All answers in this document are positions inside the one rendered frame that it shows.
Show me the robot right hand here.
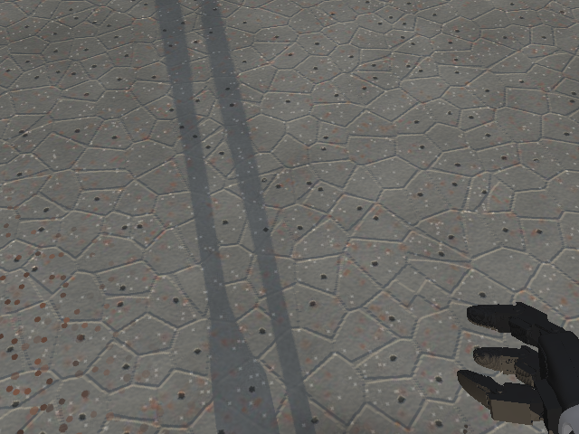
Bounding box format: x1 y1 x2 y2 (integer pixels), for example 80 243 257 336
457 302 579 434

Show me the robot right forearm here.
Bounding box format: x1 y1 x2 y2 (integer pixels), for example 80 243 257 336
558 404 579 434

